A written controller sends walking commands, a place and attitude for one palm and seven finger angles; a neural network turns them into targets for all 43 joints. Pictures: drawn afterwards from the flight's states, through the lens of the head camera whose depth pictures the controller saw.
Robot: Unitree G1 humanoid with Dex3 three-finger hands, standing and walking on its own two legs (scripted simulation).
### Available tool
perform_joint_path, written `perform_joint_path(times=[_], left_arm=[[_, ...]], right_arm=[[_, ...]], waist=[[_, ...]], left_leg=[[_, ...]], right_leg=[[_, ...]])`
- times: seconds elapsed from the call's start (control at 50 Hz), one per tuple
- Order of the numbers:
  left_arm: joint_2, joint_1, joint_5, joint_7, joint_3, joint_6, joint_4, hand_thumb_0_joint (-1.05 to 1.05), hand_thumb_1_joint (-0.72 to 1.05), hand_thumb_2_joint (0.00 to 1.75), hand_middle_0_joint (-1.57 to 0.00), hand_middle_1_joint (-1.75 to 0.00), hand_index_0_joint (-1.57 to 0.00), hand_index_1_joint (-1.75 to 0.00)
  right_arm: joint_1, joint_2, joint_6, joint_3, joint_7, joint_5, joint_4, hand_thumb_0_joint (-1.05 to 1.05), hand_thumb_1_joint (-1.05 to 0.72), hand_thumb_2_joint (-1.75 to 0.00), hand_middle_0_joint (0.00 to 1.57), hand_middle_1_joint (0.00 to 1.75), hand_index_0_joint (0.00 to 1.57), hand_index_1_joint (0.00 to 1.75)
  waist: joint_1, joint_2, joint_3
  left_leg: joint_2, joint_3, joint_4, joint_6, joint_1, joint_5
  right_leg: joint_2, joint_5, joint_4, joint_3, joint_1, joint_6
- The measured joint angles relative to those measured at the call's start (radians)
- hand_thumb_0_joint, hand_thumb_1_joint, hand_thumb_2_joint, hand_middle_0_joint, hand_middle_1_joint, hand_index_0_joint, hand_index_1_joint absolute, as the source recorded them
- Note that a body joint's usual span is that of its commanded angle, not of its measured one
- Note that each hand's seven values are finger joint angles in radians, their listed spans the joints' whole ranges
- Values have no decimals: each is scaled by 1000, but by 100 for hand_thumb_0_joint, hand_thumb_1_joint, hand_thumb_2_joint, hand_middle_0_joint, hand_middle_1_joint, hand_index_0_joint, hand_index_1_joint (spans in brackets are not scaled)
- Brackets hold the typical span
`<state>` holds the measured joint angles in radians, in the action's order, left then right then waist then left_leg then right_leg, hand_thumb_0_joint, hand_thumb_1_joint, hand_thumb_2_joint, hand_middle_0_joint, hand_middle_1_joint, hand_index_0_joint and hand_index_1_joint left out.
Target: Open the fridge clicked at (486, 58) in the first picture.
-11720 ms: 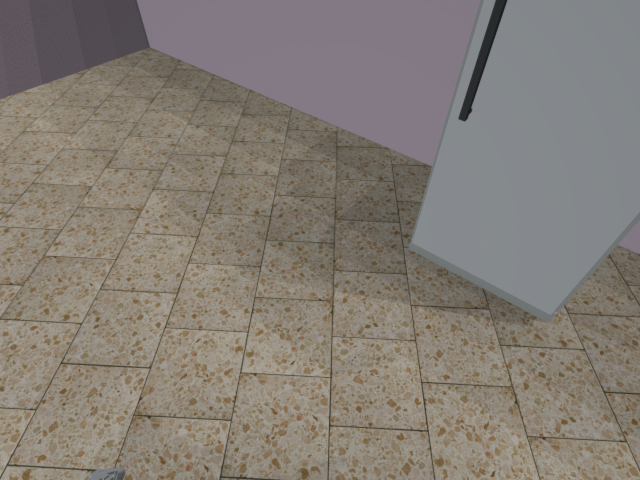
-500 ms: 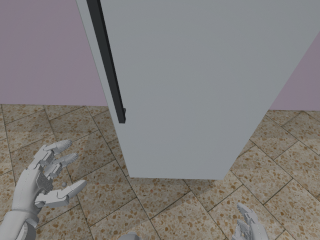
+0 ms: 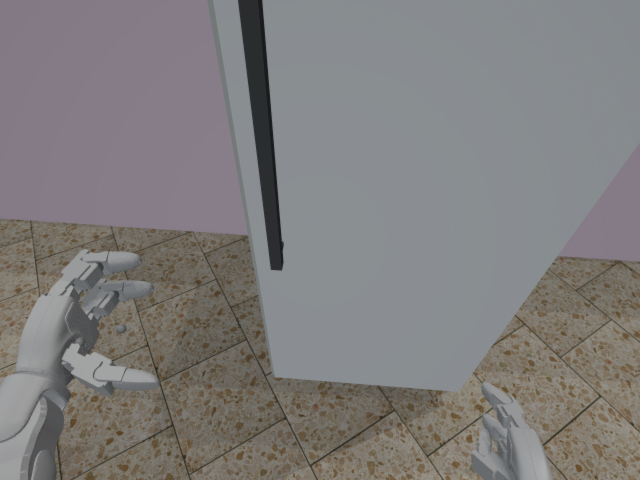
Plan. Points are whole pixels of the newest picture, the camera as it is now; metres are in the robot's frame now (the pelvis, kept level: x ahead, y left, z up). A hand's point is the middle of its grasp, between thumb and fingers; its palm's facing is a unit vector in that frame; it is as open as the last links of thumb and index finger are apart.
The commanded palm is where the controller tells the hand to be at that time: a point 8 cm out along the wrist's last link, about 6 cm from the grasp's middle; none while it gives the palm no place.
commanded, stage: raise the hand to about handle height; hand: left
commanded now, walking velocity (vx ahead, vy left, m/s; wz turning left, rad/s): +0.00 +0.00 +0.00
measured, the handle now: (268, 143) +0.49 +0.12 +0.18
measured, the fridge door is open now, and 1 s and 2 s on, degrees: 0 0 0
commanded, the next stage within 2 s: move the hooked fingers beside the handle in 0.84 s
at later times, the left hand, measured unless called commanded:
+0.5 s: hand (95, 280) +0.27 +0.27 +0.14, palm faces +0.06 -1.00 -0.04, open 14.0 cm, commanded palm +0.24 +0.31 +0.15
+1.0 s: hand (113, 283) +0.28 +0.25 +0.14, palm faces +0.07 -1.00 -0.03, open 14.0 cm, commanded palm +0.25 +0.30 +0.15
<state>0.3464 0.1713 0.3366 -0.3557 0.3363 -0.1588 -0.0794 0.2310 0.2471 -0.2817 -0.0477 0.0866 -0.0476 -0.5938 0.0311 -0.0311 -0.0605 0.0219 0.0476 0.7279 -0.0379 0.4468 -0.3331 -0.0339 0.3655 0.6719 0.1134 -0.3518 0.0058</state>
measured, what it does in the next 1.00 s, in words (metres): stands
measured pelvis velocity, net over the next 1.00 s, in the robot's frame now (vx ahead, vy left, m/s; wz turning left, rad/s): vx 0.00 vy -0.02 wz -0.01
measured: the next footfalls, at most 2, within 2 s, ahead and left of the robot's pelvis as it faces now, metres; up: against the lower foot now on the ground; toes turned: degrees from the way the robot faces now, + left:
none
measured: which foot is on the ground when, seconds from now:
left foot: down 0.00-1.00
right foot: down 0.00-1.00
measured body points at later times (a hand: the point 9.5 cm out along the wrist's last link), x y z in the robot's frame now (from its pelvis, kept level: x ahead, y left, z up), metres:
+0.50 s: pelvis +0.00 -0.01 +0.01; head -0.01 -0.01 +0.46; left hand +0.27 +0.32 +0.15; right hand +0.16 -0.25 -0.06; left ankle +0.03 +0.09 -0.72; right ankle -0.01 -0.12 -0.72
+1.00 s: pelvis +0.00 -0.02 +0.01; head -0.01 -0.03 +0.46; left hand +0.27 +0.31 +0.14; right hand +0.17 -0.26 -0.06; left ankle +0.03 +0.09 -0.72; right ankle -0.01 -0.12 -0.72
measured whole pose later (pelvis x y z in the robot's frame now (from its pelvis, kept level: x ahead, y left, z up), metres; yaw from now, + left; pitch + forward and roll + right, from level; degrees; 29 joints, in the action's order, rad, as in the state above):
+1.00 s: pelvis +0.00 -0.02 +0.01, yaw +0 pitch +0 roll -1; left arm 0.41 -0.04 0.34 -0.44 0.44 -0.02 -0.27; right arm 0.25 0.26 -0.25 -0.06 0.11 -0.07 -0.63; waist 0.03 -0.05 -0.03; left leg 0.03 0.05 0.58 -0.01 0.31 -0.26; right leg -0.01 0.31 0.54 0.11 -0.23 -0.02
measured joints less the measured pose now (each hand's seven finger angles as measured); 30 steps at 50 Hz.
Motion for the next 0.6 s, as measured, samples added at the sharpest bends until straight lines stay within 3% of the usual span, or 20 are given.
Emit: perform_joint_path(times=[0.2,0.42,0.6], left_arm=[[43,-124,-1,-40,51,88,-75,0,-49,31,-30,-119,-29,-118],[99,-230,11,-85,107,139,-173,-1,-50,30,-30,-120,-30,-120],[70,-196,1,-78,99,145,-160,-1,-50,30,-30,-120,-30,-120]], right_arm=[[3,-8,19,-31,15,-5,-16,1,-90,-90,20,30,20,30],[28,17,29,-23,27,-16,-38,1,-90,-90,20,30,20,30],[35,28,27,-5,22,-15,-30,1,-91,-90,20,30,20,30]], waist=[[14,-7,23],[1,-9,34],[-9,-7,39]], left_leg=[[-6,-2,-72,-1,-74,36],[-3,2,-137,4,-127,69],[3,10,-151,10,-134,74]], right_leg=[[0,-37,-75,4,76,1],[7,-69,-135,0,124,-5],[13,-71,-138,-9,122,-11]])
